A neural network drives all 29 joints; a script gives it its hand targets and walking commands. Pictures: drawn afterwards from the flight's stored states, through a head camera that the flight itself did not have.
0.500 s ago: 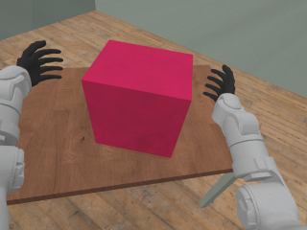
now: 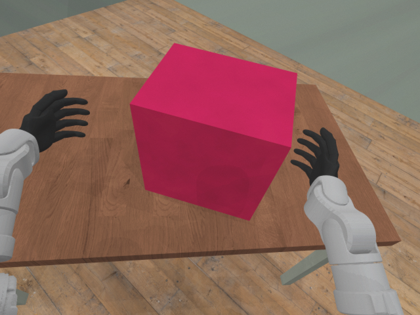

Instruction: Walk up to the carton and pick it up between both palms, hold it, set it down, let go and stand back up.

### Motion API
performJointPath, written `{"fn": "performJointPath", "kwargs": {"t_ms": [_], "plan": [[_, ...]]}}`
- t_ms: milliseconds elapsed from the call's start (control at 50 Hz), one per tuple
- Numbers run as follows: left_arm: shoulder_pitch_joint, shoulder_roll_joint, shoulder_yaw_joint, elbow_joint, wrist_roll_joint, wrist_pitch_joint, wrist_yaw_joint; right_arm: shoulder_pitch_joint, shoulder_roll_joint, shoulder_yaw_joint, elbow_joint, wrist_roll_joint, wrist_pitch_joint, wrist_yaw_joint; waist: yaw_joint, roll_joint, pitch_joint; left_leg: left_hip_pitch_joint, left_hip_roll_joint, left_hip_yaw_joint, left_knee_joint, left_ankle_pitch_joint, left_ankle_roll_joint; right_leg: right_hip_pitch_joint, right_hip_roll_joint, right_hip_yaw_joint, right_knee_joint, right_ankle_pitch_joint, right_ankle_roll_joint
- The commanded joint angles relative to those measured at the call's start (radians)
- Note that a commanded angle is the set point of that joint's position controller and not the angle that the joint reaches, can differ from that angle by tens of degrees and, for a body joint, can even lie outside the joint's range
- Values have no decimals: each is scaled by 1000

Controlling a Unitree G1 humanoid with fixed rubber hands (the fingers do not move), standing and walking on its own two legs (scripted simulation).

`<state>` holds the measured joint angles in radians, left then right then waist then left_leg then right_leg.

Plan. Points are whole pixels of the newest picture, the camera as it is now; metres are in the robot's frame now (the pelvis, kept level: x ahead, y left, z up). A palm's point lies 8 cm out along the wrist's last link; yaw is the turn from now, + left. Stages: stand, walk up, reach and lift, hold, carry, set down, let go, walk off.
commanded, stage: set down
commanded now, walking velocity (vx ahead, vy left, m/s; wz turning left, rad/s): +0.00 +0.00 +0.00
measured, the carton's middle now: (214, 137) +0.48 -0.01 +0.03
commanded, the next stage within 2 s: none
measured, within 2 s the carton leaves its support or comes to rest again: neither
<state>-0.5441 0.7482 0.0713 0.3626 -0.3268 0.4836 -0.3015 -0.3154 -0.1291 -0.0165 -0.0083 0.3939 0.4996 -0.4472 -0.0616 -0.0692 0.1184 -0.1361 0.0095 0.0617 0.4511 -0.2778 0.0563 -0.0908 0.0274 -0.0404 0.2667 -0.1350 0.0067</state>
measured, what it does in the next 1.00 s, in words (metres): stands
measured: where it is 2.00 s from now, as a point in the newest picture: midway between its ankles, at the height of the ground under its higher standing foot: outside the picture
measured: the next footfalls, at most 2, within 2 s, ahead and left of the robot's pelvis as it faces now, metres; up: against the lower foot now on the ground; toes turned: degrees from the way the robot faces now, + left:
none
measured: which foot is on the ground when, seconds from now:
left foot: down 0.00-1.00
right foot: down 0.00-1.00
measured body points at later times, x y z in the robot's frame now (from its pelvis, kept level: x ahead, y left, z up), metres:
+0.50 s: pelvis -0.01 +0.00 +0.00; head +0.02 +0.05 +0.44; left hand +0.33 +0.31 +0.09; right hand +0.28 -0.18 +0.08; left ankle -0.02 +0.07 -0.74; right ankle +0.01 -0.13 -0.74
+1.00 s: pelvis +0.00 +0.00 +0.00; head +0.03 +0.04 +0.44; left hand +0.28 +0.31 +0.05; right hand +0.23 -0.18 +0.04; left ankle -0.02 +0.07 -0.74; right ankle +0.01 -0.13 -0.74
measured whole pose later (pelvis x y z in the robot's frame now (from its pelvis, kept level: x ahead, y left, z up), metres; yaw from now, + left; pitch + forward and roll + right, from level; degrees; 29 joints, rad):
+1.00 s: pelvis +0.00 +0.00 +0.00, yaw -1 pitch -5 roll -3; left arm 0.00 0.67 0.11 0.14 -0.34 0.17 -0.28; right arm 0.26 -0.06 0.06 -0.19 0.27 0.26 -0.40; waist 0.05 -0.04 0.16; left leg -0.08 0.01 0.08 0.47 -0.31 0.06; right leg -0.06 0.03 -0.01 0.33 -0.18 0.01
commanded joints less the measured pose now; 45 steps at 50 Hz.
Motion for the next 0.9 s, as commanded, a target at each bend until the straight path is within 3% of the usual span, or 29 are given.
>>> {"fn": "performJointPath", "kwargs": {"t_ms": [0, 240, 340, 480, 720, 880], "plan": [[-210, 197, 86, -173, -6, -32, -2, -116, -98, -35, -176, -8, -34, -1, -21, 208, -346, 174, 31, -34, -15, 503, -104, 96, -7, 23, 28, 293, -75], [-19, 203, 145, -268, -7, -111, 15, 90, -58, 14, -306, -39, -91, 17, 53, 175, -319, 135, 32, -23, -34, 443, -82, 131, -17, 49, 39, 239, -70], [7, 194, 122, -269, -24, -155, 18, 134, -45, 4, -300, -64, -108, 18, 49, 203, -268, 107, 47, -31, -49, 348, -83, 95, -25, 54, 39, 153, -81], [48, 186, 98, -254, -42, -193, 18, 173, -33, 2, -273, -79, -109, 18, 42, 192, -210, 65, 56, -45, -72, 247, -72, 103, -41, 67, 41, 92, -87], [196, 158, 100, -271, -34, -240, 24, 296, -20, 15, -299, -101, -146, 29, 68, 177, -175, 56, 63, -53, -75, 250, -70, 108, -46, 75, 42, 70, -91], [361, 145, 129, -337, -21, -314, 26, 471, 7, 51, -324, -116, -229, 38, 94, 188, -159, 71, 64, -56, -49, 315, -76, 107, -51, 85, 49, 98, -85]]}}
